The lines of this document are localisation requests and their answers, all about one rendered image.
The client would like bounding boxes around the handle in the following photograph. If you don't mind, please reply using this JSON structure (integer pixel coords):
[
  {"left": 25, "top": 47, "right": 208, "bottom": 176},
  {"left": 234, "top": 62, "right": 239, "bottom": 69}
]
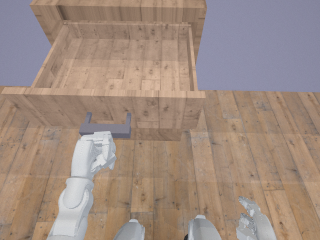
[{"left": 79, "top": 112, "right": 132, "bottom": 139}]

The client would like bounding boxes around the drawer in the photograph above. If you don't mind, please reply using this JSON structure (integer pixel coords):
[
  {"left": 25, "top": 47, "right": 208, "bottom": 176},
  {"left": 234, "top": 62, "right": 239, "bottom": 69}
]
[{"left": 1, "top": 22, "right": 206, "bottom": 129}]

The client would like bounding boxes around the robot left shin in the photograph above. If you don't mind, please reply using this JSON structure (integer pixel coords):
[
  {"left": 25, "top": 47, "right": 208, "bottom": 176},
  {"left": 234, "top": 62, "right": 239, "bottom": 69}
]
[{"left": 129, "top": 219, "right": 139, "bottom": 223}]

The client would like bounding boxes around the left robot hand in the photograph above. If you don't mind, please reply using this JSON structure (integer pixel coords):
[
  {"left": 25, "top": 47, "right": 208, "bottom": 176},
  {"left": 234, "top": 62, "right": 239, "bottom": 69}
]
[{"left": 71, "top": 131, "right": 117, "bottom": 181}]

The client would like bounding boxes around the right robot hand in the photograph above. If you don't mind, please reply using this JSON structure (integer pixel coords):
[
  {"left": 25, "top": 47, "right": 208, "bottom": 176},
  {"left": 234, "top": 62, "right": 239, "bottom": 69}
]
[{"left": 236, "top": 196, "right": 277, "bottom": 240}]

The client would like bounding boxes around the robot shin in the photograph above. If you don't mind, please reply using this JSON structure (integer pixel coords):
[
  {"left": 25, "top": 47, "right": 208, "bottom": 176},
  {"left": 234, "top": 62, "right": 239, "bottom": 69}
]
[
  {"left": 195, "top": 214, "right": 206, "bottom": 219},
  {"left": 129, "top": 219, "right": 139, "bottom": 223}
]

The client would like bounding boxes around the cabinet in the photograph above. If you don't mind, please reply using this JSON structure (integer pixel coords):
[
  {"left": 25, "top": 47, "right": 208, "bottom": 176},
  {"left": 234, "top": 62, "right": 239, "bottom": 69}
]
[{"left": 29, "top": 0, "right": 207, "bottom": 142}]

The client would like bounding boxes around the robot right shin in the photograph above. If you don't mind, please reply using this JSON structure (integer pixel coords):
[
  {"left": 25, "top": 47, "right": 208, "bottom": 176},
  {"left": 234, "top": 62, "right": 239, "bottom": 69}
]
[{"left": 195, "top": 214, "right": 206, "bottom": 219}]

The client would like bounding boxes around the left robot forearm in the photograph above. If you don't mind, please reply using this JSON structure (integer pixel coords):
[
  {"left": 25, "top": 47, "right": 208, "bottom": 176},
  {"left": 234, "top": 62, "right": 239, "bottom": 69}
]
[{"left": 46, "top": 176, "right": 94, "bottom": 240}]

